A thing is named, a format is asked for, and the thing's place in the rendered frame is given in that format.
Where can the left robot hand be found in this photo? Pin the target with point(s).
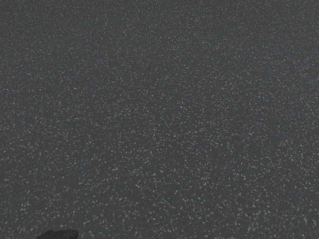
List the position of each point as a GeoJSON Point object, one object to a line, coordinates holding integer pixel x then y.
{"type": "Point", "coordinates": [61, 234]}

